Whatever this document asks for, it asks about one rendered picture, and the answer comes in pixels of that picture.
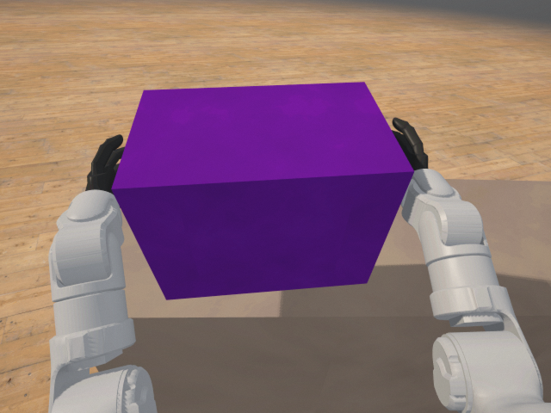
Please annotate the robot left forearm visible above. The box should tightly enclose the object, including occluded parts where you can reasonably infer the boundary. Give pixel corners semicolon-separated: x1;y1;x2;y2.
48;190;136;413

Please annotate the left robot hand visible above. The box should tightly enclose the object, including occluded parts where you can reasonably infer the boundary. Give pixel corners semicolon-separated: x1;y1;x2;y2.
85;134;125;194

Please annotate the right robot hand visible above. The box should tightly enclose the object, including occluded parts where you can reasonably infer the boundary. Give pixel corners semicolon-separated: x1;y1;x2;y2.
392;117;428;170

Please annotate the carton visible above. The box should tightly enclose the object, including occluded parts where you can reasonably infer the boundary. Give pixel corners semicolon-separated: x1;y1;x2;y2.
111;82;414;300

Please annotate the robot right forearm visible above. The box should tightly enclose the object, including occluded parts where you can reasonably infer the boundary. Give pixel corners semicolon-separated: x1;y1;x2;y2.
400;169;543;399

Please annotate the robot left upper arm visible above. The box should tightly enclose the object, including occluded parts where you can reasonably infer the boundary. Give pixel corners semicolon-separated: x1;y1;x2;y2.
52;365;158;413

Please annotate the pedestal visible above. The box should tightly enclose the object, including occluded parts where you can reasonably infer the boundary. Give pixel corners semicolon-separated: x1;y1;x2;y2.
96;179;551;413

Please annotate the robot right upper arm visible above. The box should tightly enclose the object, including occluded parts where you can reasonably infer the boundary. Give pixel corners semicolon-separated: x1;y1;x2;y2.
432;331;551;413

